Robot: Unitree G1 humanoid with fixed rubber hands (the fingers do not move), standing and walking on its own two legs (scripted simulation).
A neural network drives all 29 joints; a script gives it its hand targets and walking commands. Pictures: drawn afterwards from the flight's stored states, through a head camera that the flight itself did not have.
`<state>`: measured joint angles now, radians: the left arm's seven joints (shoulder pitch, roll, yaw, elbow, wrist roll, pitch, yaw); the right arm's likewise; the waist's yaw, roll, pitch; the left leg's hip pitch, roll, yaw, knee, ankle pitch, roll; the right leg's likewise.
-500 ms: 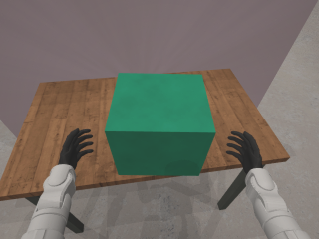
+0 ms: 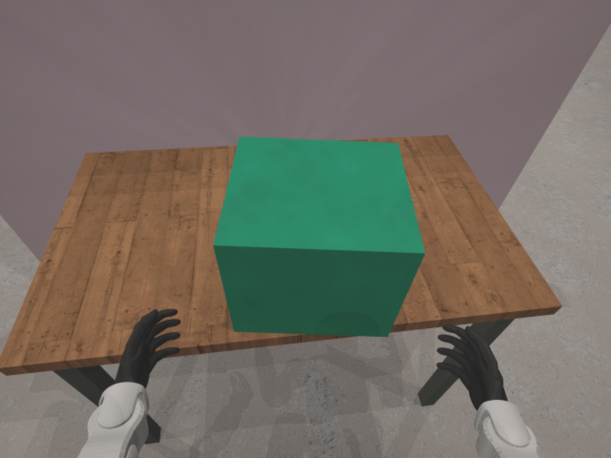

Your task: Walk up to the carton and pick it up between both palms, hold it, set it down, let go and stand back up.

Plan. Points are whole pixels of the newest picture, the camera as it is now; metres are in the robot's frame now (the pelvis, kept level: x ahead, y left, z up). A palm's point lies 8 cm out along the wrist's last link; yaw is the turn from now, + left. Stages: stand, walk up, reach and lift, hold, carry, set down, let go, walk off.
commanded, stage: set down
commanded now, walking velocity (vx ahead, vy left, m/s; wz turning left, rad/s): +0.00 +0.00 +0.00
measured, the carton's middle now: (314, 238) +0.47 +0.01 +0.01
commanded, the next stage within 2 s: let go in 1.04 s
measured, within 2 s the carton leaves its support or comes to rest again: neither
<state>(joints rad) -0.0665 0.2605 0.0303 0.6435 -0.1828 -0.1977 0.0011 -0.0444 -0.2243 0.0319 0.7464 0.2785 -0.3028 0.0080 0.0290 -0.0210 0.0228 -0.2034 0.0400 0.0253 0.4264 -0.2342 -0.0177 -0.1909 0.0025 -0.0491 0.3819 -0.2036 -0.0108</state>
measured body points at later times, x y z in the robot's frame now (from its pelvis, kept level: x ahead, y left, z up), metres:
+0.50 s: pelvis +0.01 +0.00 +0.00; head +0.02 +0.01 +0.45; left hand +0.21 +0.24 -0.07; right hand +0.21 -0.22 -0.07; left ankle -0.01 +0.13 -0.74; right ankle +0.00 -0.11 -0.74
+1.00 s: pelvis +0.00 +0.00 +0.00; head +0.01 +0.01 +0.45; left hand +0.17 +0.23 -0.09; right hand +0.16 -0.22 -0.09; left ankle -0.01 +0.13 -0.74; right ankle +0.00 -0.11 -0.74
